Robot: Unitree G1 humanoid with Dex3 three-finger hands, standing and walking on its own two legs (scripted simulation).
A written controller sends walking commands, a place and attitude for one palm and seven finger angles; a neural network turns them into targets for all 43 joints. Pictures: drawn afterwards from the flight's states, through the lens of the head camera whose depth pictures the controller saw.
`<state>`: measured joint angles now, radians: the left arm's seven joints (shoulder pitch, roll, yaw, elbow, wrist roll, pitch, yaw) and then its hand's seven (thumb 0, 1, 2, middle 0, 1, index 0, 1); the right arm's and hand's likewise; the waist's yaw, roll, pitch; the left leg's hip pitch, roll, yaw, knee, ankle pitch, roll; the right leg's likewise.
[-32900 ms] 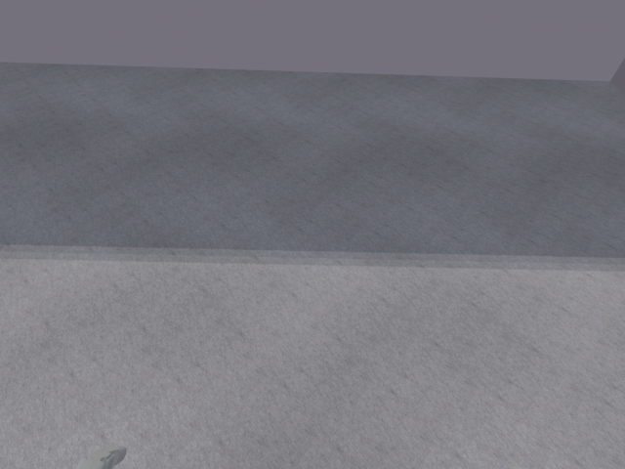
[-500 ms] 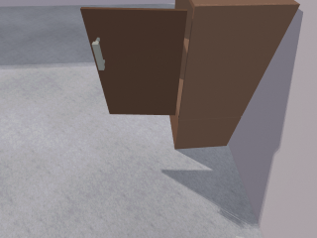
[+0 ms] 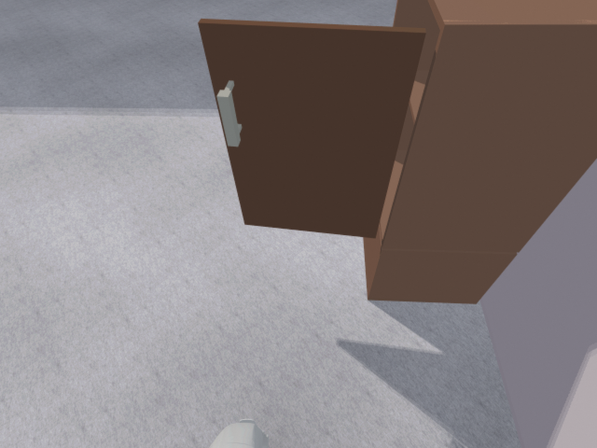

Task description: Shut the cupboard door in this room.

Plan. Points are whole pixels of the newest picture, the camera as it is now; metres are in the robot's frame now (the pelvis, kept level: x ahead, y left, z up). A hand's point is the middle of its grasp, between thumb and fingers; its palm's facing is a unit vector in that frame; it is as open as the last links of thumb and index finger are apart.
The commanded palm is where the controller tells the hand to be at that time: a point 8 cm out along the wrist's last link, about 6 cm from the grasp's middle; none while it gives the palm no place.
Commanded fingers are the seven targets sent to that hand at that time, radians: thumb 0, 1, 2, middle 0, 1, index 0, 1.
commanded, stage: take the last steps up to it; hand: left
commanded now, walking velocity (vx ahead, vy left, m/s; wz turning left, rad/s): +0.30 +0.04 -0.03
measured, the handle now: (232, 113) +0.72 +0.22 +0.02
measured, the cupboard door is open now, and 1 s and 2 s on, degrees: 84 84 84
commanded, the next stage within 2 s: come to a stop and stand still in 0.42 s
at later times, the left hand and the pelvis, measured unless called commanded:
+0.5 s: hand (205, 326) +0.32 +0.22 -0.16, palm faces -0.07 -0.97 -0.22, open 7.4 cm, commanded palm none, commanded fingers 0.00 0.90 0.90 -0.20 -0.30 -0.20 -0.30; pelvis +0.19 +0.04 -0.01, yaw -4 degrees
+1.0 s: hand (177, 353) +0.28 +0.27 -0.19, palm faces +0.01 -0.98 -0.21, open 7.3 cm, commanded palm none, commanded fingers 0.00 0.90 0.90 -0.20 -0.30 -0.20 -0.30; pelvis +0.22 +0.07 -0.01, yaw -3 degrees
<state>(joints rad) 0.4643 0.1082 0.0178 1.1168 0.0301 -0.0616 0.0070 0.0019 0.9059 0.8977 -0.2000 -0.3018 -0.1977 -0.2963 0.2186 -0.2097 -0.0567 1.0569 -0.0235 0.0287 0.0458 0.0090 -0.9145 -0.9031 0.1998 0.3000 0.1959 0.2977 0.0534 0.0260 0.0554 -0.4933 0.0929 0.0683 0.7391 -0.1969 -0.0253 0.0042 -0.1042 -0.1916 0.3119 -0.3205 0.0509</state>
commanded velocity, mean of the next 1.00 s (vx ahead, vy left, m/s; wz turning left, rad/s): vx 0.01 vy -0.01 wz -0.02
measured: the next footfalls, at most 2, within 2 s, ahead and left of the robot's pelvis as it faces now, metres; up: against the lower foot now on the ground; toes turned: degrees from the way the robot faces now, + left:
left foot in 0.08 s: +0.13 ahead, +0.15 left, +0.00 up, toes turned +7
right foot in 0.54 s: +0.32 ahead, -0.08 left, +0.00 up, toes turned -11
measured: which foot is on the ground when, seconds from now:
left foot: up 0.00-0.06, down 0.08-0.54, up 0.56-0.90, down 0.92-1.00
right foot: down 0.00-0.08, up 0.10-0.52, down 0.54-0.92, up 0.94-1.00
